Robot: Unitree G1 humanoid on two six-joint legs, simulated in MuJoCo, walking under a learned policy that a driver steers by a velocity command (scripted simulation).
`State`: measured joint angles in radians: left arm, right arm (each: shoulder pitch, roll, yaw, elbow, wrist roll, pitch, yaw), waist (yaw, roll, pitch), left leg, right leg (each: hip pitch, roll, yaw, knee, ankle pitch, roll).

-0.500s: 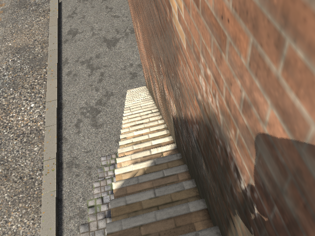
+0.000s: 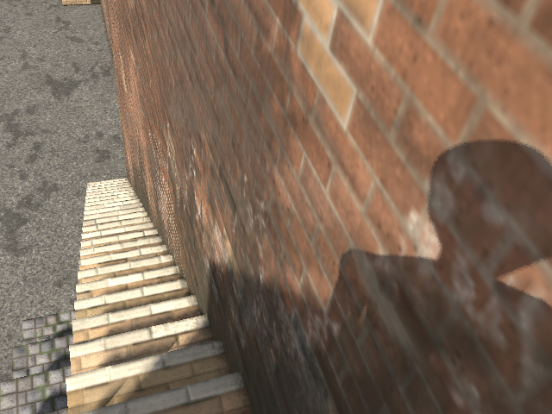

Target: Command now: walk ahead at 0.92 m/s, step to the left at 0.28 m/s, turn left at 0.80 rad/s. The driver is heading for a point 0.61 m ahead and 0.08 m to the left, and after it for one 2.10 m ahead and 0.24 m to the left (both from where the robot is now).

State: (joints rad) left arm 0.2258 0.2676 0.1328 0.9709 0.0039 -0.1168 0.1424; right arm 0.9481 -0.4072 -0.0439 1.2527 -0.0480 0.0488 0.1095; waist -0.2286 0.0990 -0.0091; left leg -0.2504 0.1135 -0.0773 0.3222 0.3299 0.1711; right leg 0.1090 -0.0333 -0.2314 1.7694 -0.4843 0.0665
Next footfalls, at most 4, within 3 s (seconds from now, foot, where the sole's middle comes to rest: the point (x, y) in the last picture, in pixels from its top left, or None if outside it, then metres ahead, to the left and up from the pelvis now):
0.12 right None -0.14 -0.14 -0.58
0.42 right None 0.30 0.02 -1.00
0.64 left None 0.73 0.32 -1.43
0.96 right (116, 362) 1.12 0.26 -1.65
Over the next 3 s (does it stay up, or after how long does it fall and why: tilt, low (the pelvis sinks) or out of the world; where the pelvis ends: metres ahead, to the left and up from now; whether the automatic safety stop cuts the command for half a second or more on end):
falls after 1.46 s (tilt)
